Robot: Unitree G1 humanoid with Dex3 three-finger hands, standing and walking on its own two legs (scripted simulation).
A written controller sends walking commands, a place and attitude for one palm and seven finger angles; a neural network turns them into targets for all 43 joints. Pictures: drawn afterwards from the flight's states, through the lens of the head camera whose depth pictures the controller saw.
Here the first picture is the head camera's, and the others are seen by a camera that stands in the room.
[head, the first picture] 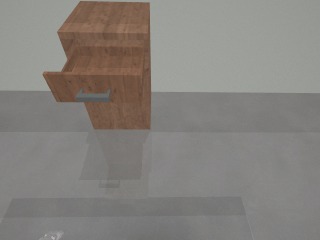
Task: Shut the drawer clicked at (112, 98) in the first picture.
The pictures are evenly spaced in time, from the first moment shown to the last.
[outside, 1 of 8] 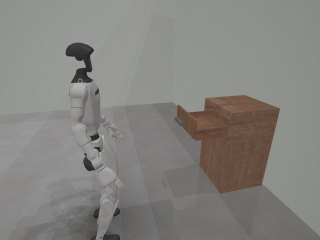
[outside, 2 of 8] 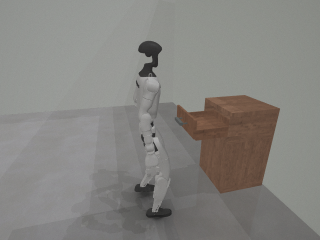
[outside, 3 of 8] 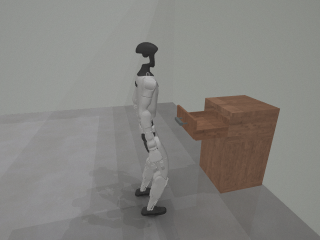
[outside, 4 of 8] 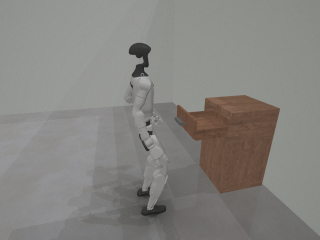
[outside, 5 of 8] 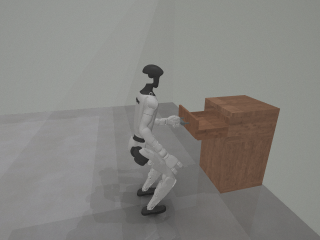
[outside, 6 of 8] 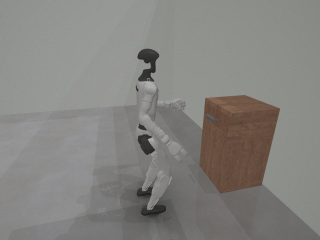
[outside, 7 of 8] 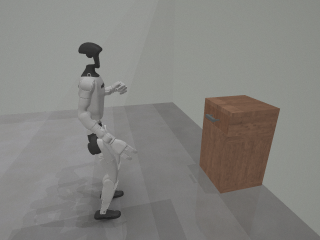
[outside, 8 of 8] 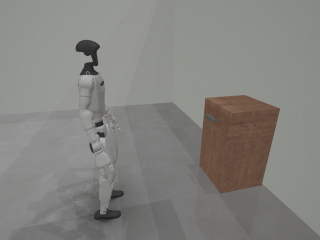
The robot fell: no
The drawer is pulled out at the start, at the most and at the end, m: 0.30 0.30 0.00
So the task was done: yes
